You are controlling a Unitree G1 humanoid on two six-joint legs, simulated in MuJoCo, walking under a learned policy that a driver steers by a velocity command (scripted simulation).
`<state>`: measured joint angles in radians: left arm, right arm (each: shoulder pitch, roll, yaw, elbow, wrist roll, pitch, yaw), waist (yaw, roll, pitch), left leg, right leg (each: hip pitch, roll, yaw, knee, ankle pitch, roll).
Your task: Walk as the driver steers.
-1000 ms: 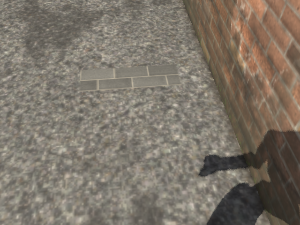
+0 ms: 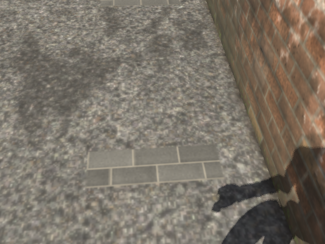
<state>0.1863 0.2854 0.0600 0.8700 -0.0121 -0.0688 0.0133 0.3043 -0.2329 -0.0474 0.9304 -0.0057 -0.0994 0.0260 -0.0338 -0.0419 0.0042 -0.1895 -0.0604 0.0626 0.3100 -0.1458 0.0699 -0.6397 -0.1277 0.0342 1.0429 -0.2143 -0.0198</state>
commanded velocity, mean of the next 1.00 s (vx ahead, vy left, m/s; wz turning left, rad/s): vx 0.11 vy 0.00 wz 0.00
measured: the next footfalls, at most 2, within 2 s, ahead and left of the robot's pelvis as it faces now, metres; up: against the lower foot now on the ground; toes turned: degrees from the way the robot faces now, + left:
right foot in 0.24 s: +0.29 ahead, -0.14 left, +0.00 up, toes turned -2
left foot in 0.54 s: +0.21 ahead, +0.11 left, +0.00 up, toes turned +1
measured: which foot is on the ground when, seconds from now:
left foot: down 0.00-0.26, up 0.28-0.52, down 0.54-1.00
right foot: up 0.00-0.22, down 0.24-1.00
